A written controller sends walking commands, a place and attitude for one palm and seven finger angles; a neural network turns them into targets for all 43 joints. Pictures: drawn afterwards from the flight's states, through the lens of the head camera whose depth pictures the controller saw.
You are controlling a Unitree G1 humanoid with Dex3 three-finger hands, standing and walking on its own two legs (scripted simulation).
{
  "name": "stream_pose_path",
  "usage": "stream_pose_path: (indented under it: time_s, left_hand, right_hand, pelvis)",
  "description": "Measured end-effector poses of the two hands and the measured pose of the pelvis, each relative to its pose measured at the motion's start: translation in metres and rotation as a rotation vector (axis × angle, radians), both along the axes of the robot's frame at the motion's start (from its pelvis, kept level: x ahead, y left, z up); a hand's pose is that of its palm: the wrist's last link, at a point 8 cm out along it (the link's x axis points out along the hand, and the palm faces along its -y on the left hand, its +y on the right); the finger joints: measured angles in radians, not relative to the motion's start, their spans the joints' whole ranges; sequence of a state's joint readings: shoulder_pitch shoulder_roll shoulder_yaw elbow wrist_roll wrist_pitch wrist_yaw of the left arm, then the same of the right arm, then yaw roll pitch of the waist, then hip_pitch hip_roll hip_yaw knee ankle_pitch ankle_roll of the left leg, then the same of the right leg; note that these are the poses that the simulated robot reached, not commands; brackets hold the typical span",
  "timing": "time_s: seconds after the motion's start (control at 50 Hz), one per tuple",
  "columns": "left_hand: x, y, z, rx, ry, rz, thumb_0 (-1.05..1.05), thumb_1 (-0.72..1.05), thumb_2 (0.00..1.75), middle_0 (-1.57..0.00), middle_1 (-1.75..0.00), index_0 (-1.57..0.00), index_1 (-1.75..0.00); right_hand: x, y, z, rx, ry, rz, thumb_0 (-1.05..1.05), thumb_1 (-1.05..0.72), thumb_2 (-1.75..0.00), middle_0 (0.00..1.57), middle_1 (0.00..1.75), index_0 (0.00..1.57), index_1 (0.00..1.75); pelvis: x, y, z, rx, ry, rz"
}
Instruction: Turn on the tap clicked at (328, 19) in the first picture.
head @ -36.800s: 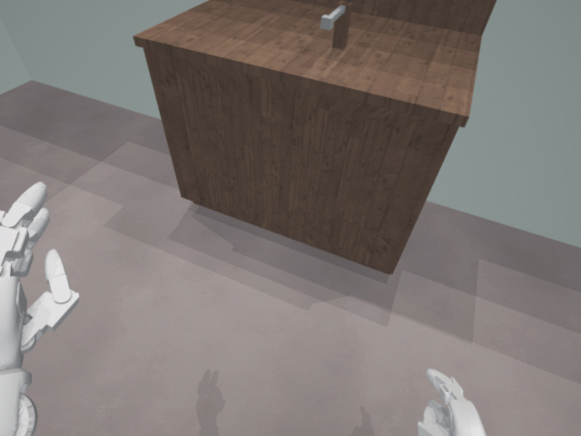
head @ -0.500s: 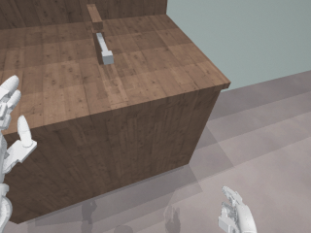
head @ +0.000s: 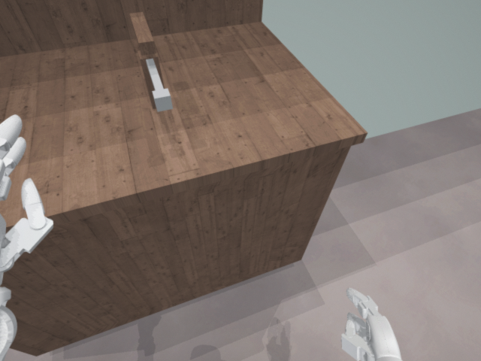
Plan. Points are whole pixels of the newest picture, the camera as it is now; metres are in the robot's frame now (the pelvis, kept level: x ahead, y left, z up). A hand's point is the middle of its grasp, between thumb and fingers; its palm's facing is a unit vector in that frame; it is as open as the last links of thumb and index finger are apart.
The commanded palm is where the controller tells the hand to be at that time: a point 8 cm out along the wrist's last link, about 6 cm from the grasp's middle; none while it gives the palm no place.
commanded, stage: shuffle to correct the standing spot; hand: left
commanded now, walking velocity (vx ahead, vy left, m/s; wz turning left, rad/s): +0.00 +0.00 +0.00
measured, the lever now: (162, 100) +0.50 +0.18 +0.16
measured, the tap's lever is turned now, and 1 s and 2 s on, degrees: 0 0 0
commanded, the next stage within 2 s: come to a stop and stand still in 1.38 s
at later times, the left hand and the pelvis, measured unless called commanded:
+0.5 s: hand (73, 211) +0.25 +0.23 +0.17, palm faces +0.41 -0.85 -0.32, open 7.4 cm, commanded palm +0.19 +0.27 +0.18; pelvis +0.03 -0.01 -0.01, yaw +1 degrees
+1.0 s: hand (137, 163) +0.34 +0.17 +0.17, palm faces +0.44 -0.77 -0.46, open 7.4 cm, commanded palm +0.28 +0.20 +0.18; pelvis +0.12 -0.08 -0.02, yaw +0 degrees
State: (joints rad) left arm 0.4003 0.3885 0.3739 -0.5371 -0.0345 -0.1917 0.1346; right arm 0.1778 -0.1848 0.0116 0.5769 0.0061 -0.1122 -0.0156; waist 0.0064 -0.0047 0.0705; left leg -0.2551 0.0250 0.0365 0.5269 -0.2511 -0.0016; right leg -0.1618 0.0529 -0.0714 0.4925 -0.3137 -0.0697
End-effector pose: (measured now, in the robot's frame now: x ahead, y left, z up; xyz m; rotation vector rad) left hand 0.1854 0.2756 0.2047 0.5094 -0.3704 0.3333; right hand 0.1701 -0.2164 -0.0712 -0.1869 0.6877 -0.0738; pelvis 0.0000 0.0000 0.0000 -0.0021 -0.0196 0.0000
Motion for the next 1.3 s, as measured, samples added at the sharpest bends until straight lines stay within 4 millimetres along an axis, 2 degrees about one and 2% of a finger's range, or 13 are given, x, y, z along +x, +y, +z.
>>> stream_pose_path:
  time_s: [0.06,0.2,0.3,0.44,0.54,0.66,0.76,0.86,0.96,1.02,1.14,1.2,1.3]
  left_hand:
    - [0.000,-0.001,0.001,0.025,0.038,0.001,0.01,0.89,0.90,-0.21,-0.31,-0.21,-0.30]
    - [-0.003,0.012,-0.033,-0.067,0.181,0.087,0.01,0.89,0.90,-0.21,-0.31,-0.21,-0.30]
    - [-0.001,0.006,-0.037,-0.134,0.129,0.086,0.02,0.89,0.90,-0.21,-0.31,-0.21,-0.30]
    - [0.019,-0.008,-0.024,-0.108,0.018,0.030,0.02,0.89,0.90,-0.21,-0.31,-0.21,-0.30]
    - [0.035,-0.002,-0.029,-0.105,0.007,0.025,0.01,0.89,0.90,-0.21,-0.31,-0.21,-0.30]
    - [0.064,0.003,-0.038,-0.070,0.020,-0.003,0.02,0.89,0.90,-0.21,-0.31,-0.21,-0.30]
    - [0.084,-0.020,-0.012,-0.027,-0.002,-0.064,0.02,0.89,0.90,-0.21,-0.31,-0.21,-0.30]
    - [0.085,-0.043,0.008,0.068,0.026,-0.068,0.02,0.89,0.90,-0.21,-0.31,-0.21,-0.30]
    - [0.100,-0.058,-0.006,0.110,0.041,0.038,0.01,0.89,0.90,-0.21,-0.31,-0.21,-0.30]
    - [0.115,-0.068,-0.023,0.003,0.026,0.075,0.01,0.89,0.90,-0.21,-0.31,-0.21,-0.30]
    - [0.137,-0.094,-0.040,-0.120,0.026,-0.007,0.02,0.89,0.90,-0.21,-0.31,-0.21,-0.30]
    - [0.144,-0.103,-0.029,-0.045,-0.056,-0.057,0.02,0.89,0.90,-0.21,-0.31,-0.21,-0.30]
    - [0.156,-0.118,0.009,0.044,-0.148,-0.043,0.02,0.89,0.90,-0.21,-0.31,-0.21,-0.30]
  right_hand:
    - [0.009,0.002,0.000,0.028,-0.012,-0.002,0.01,-0.91,-0.90,0.20,0.30,0.20,0.30]
    - [0.011,-0.002,-0.005,0.010,0.039,-0.013,0.01,-0.91,-0.90,0.20,0.30,0.20,0.30]
    - [0.008,-0.009,-0.005,-0.025,0.055,-0.019,0.01,-0.91,-0.90,0.20,0.30,0.20,0.30]
    - [0.008,-0.021,-0.012,-0.034,0.072,-0.052,0.01,-0.91,-0.90,0.20,0.30,0.20,0.30]
    - [0.011,-0.024,-0.017,-0.054,0.139,-0.062,0.01,-0.91,-0.90,0.20,0.30,0.20,0.30]
    - [0.029,-0.019,-0.024,-0.062,0.128,-0.064,0.01,-0.91,-0.90,0.20,0.30,0.20,0.30]
    - [0.044,-0.013,-0.011,-0.015,0.138,-0.016,0.01,-0.91,-0.90,0.20,0.30,0.20,0.30]
    - [0.065,-0.026,-0.005,0.027,0.113,-0.018,0.01,-0.90,-0.90,0.20,0.30,0.20,0.30]
    - [0.098,-0.060,-0.026,0.034,0.082,-0.002,0.01,-0.90,-0.90,0.20,0.30,0.20,0.30]
    - [0.116,-0.083,-0.036,-0.009,0.104,0.006,0.01,-0.90,-0.90,0.20,0.30,0.20,0.30]
    - [0.142,-0.113,-0.011,-0.099,0.082,-0.028,0.01,-0.91,-0.90,0.20,0.30,0.20,0.30]
    - [0.152,-0.123,-0.007,-0.123,0.033,-0.051,0.01,-0.91,-0.90,0.20,0.30,0.20,0.30]
    - [0.157,-0.126,0.001,-0.063,0.075,-0.016,0.01,-0.91,-0.90,0.20,0.30,0.20,0.30]
  pelvis:
    - [0.004,-0.001,0.001,-0.005,0.019,-0.007]
    - [0.009,-0.002,0.001,0.008,0.018,-0.012]
    - [0.012,-0.006,-0.002,0.007,0.005,-0.007]
    - [0.025,-0.014,-0.011,-0.018,0.016,0.003]
    - [0.042,-0.013,-0.013,-0.011,0.009,0.003]
    - [0.056,-0.010,-0.021,0.016,-0.040,-0.037]
    - [0.068,-0.023,-0.003,-0.023,-0.020,-0.009]
    - [0.091,-0.042,0.004,-0.053,0.006,-0.025]
    - [0.117,-0.075,-0.015,-0.041,0.008,-0.015]
    - [0.121,-0.084,-0.021,-0.053,-0.011,0.006]
    - [0.136,-0.096,-0.020,-0.032,-0.010,0.008]
    - [0.144,-0.104,-0.029,-0.024,-0.028,-0.003]
    - [0.160,-0.131,-0.010,-0.037,-0.014,0.005]
